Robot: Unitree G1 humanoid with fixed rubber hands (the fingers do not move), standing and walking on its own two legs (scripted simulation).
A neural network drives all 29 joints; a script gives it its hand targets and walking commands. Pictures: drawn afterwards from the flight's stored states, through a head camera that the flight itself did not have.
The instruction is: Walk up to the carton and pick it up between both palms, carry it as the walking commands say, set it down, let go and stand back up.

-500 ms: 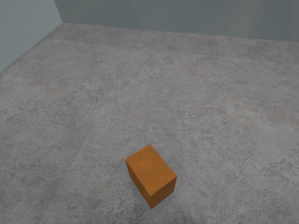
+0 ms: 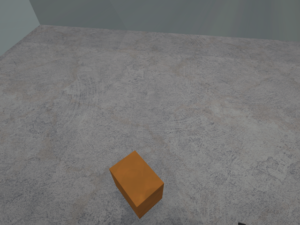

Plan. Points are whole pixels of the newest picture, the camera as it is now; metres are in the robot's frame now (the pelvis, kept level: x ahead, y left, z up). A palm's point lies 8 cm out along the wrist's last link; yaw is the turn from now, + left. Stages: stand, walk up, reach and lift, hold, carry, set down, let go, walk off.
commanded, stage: walk up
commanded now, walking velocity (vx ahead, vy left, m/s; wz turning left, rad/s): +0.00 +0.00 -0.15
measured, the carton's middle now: (137, 184) +0.46 +0.10 -0.62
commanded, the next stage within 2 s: none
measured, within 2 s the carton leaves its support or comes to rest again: neither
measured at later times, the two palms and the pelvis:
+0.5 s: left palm out of the picture +0.05 +0.24 -0.12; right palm out of the picture +0.03 -0.27 -0.10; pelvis -0.01 +0.00 +0.02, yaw -1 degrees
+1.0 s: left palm out of the picture +0.03 +0.29 -0.12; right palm out of the picture +0.03 -0.21 -0.10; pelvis -0.02 +0.05 +0.02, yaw -1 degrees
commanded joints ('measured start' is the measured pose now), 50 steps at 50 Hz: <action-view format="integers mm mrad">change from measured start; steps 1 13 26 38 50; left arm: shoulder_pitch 108 108 114 61 125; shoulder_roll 263 128 63 109 39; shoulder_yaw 62 35 6 22 4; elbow -35 -16 9 22 23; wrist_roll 26 -1 -1 -10 -8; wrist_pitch -50 -42 -47 -18 -5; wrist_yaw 19 41 43 52 44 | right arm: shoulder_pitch -17 32 37 161 133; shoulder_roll -70 -47 -85 -36 -88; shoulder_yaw -54 -24 -35 -33 -41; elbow -86 19 71 60 44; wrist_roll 10 28 10 22 7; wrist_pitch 43 5 -18 -25 -47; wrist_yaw -16 -12 -27 -5 -41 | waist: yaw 13 19 35 -42 3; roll -211 -150 161 -183 131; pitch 10 -117 -57 -53 -97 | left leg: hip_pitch -155 100 194 316 358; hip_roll -87 -172 -39 -154 103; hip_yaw -154 -46 -127 -64 -163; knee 342 -157 -358 -358 -306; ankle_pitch -218 -69 255 137 842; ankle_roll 56 73 148 46 191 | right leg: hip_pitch -34 207 105 -29 -70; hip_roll -332 -193 -62 -75 -3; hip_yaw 493 249 53 130 -5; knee -435 -302 -176 -289 91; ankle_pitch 259 570 357 257 -86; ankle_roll -100 -164 -41 -80 16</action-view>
